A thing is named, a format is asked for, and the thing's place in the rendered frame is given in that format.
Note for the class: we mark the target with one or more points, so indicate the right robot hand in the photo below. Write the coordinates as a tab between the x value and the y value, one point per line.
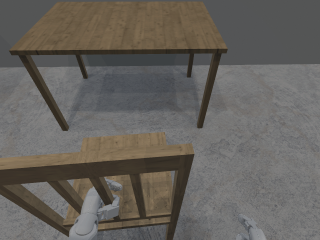
252	228

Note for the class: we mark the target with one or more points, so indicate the left robot hand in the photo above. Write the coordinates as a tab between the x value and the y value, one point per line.
93	203

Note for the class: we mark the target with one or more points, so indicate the table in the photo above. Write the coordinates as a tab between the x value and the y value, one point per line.
121	28

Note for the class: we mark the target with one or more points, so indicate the chair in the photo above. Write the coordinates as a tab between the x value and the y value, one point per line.
141	163

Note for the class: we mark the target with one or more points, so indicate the left robot forearm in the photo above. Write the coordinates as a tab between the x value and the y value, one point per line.
85	227

